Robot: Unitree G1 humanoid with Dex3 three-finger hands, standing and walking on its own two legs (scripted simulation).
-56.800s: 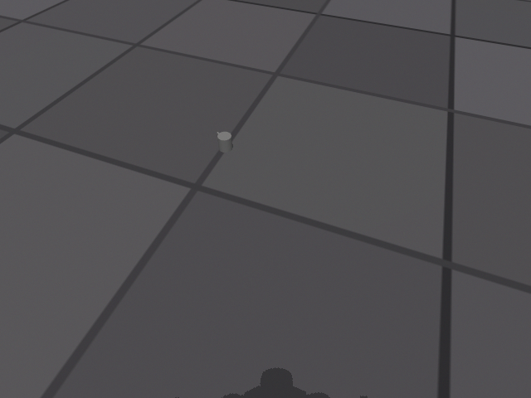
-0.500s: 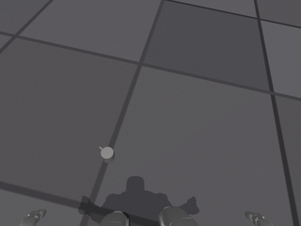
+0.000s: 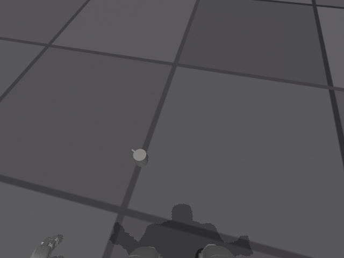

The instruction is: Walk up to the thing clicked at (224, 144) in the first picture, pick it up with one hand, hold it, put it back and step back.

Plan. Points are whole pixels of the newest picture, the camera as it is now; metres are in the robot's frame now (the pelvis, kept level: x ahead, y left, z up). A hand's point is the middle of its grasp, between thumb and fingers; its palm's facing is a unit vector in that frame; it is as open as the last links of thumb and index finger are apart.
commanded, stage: step back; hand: left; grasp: from above
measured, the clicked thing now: (138, 156) +0.68 +0.23 -0.72
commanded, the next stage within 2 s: none
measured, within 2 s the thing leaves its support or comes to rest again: neither
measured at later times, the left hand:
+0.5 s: hand out of the picture -0.06 +0.25 -0.16, palm faces -0.06 -0.92 -0.40, open 7.4 cm
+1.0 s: hand out of the picture -0.21 +0.25 -0.15, palm faces +0.02 -0.94 -0.35, open 7.4 cm
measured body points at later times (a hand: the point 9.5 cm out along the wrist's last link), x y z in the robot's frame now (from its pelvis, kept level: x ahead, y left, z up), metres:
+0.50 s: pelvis -0.16 -0.02 -0.01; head -0.10 -0.03 +0.43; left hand -0.06 +0.29 -0.13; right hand -0.03 -0.34 -0.12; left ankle -0.06 +0.12 -0.72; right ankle -0.17 -0.14 -0.73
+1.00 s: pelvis -0.32 -0.01 +0.00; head -0.27 +0.02 +0.45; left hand -0.21 +0.30 -0.13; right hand -0.23 -0.32 -0.10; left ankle -0.29 +0.10 -0.73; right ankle -0.35 -0.16 -0.63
